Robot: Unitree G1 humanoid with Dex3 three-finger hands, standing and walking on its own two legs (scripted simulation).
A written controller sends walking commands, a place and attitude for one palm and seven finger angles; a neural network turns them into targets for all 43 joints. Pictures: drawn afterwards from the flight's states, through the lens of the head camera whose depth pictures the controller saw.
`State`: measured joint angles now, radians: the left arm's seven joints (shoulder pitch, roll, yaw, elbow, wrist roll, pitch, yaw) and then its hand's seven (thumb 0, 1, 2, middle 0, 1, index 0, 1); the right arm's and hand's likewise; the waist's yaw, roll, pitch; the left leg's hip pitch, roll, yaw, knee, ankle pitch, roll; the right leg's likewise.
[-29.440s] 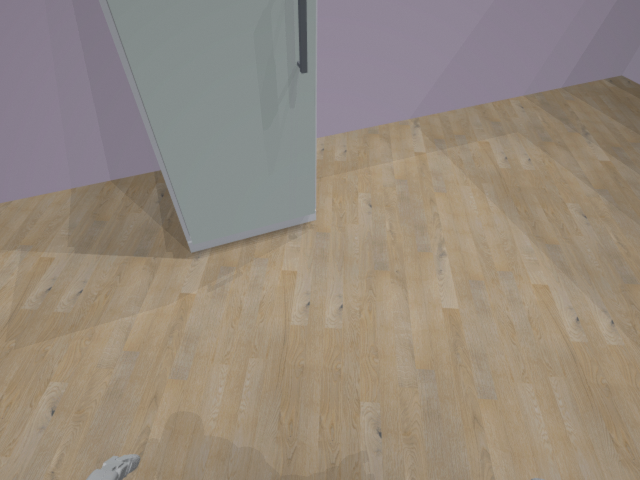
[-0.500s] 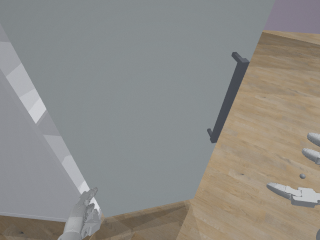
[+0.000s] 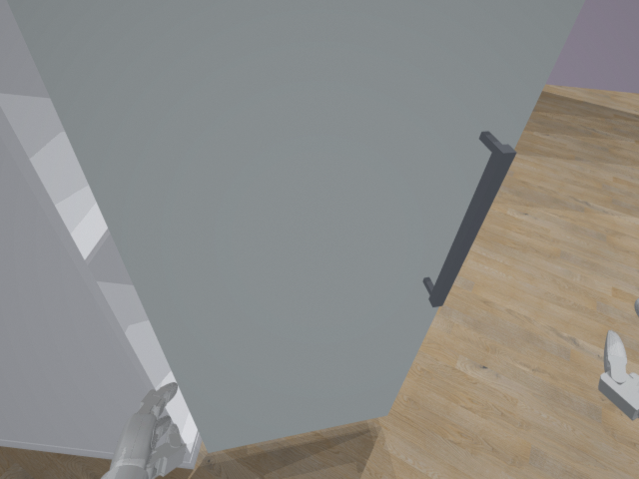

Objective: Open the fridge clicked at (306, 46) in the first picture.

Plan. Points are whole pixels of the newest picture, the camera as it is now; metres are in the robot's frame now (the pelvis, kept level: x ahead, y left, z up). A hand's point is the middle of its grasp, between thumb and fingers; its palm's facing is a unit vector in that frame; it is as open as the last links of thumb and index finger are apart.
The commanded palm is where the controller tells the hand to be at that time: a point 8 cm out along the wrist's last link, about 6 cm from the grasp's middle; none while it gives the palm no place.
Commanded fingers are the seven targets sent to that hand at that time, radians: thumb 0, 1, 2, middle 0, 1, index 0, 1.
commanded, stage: draw the hand back to the body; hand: right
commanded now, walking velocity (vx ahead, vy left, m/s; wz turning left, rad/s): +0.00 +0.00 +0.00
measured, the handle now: (458, 231) +0.42 -0.21 +0.10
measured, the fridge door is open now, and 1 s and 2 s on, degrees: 73 73 73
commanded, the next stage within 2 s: step back with the hand held close in 0.32 s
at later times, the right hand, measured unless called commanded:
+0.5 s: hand (626, 376) +0.18 -0.27 +0.16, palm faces +0.50 +0.78 -0.38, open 7.4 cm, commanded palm +0.12 -0.30 +0.17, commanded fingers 0.00 -0.90 -0.90 0.20 0.30 0.20 0.30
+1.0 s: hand out of the picture +0.12 -0.30 +0.16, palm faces +0.50 +0.75 -0.43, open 7.4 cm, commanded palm +0.06 -0.33 +0.17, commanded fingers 0.00 -0.90 -0.90 0.20 0.30 0.20 0.30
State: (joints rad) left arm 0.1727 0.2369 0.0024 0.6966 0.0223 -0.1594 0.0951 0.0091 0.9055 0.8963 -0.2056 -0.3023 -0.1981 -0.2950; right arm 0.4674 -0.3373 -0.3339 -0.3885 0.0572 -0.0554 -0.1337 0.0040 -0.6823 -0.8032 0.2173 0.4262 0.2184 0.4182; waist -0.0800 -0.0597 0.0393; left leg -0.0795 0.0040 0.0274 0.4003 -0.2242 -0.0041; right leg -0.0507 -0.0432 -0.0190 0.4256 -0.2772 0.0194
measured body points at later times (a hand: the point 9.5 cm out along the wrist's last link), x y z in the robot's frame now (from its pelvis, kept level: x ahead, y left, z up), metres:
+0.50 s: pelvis -0.01 +0.00 +0.00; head -0.03 +0.02 +0.45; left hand +0.17 +0.22 -0.08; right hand +0.14 -0.31 +0.18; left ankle +0.00 +0.12 -0.74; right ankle -0.02 -0.13 -0.74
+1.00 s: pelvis -0.08 -0.03 -0.02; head -0.08 -0.02 +0.43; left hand +0.10 +0.20 -0.10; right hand +0.08 -0.33 +0.18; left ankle +0.00 +0.12 -0.74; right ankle -0.02 -0.13 -0.74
